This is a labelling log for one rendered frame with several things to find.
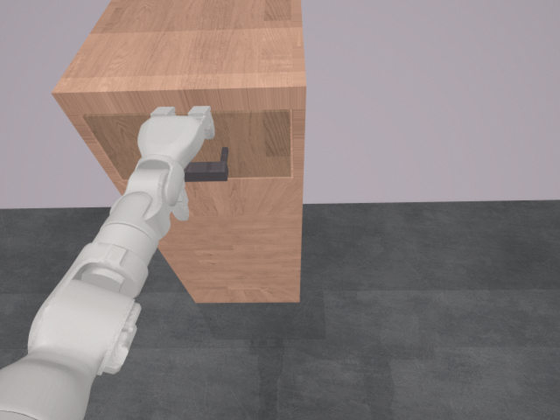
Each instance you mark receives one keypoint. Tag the handle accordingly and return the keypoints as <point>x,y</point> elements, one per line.
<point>208,171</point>

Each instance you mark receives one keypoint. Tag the cabinet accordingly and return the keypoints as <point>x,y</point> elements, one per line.
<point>242,240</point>

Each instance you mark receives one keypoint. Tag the drawer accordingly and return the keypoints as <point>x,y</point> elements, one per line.
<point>258,141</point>

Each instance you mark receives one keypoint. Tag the robot left upper arm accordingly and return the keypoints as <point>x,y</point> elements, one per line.
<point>88,331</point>

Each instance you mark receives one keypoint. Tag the left robot forearm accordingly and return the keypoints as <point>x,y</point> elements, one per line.
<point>119,255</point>

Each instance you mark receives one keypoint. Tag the robot left hand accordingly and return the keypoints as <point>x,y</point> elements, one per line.
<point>178,137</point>

